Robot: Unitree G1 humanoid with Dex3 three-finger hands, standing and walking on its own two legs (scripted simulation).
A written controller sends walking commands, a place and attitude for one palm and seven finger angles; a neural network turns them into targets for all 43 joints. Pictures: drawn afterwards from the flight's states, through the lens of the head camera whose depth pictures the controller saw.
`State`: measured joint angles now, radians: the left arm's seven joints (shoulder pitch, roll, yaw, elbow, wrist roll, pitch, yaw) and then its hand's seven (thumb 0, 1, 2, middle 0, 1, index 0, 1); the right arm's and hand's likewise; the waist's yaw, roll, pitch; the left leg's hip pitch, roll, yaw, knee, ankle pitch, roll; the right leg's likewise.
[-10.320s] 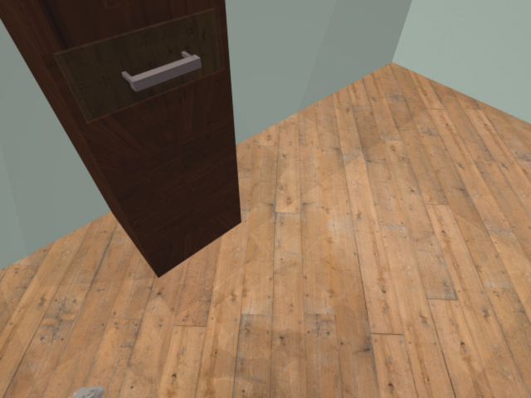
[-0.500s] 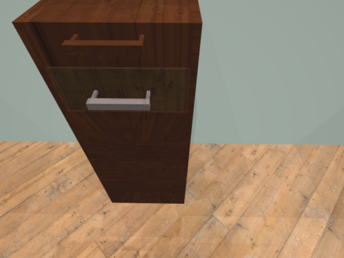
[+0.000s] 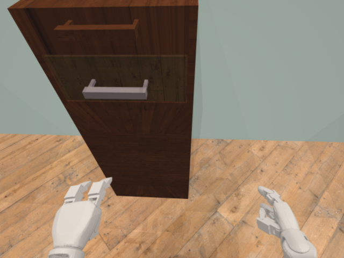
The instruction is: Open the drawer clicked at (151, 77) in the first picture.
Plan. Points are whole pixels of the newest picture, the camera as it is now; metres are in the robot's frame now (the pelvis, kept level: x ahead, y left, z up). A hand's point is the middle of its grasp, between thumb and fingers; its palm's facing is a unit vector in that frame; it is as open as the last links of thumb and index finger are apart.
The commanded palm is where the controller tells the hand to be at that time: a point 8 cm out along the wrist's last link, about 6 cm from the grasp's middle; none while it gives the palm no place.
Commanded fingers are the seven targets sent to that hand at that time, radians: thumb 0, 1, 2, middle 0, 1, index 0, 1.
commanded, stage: raise the hand with hooked fingers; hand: left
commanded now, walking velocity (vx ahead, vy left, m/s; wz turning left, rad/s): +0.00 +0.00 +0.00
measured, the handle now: (117, 87) +0.52 +0.23 +0.11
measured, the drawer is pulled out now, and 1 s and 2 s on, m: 0.00 0.00 0.00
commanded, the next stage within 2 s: move the hooked fingers above the handle in 1.52 s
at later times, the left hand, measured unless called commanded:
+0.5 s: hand (65, 185) +0.23 +0.26 +0.08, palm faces +0.05 -0.09 -0.99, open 11.3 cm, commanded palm +0.20 +0.25 +0.15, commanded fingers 0.00 -0.15 0.45 -0.28 -0.98 -0.28 -0.98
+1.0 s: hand (29, 131) +0.28 +0.30 +0.19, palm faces +0.13 -0.04 -0.99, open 13.7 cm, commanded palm +0.24 +0.29 +0.26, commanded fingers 0.00 -0.50 0.30 -0.30 -1.20 -0.30 -1.20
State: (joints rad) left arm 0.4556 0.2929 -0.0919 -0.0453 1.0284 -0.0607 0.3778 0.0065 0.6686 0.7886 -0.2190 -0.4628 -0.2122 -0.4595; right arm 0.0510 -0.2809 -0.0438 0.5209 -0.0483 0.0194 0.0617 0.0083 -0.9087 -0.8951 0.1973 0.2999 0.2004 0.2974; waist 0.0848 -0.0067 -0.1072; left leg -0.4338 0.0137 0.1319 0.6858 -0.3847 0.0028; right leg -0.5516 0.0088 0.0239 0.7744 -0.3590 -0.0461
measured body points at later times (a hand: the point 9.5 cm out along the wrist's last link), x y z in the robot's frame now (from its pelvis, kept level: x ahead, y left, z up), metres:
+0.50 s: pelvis +0.01 +0.01 +0.02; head +0.02 -0.03 +0.47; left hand +0.22 +0.26 +0.14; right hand +0.20 -0.19 -0.10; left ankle -0.03 +0.12 -0.71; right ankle +0.02 -0.09 -0.71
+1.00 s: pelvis -0.01 +0.04 +0.03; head -0.01 +0.00 +0.48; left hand +0.26 +0.30 +0.24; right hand +0.24 -0.13 -0.06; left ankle -0.03 +0.12 -0.71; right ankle +0.02 -0.09 -0.71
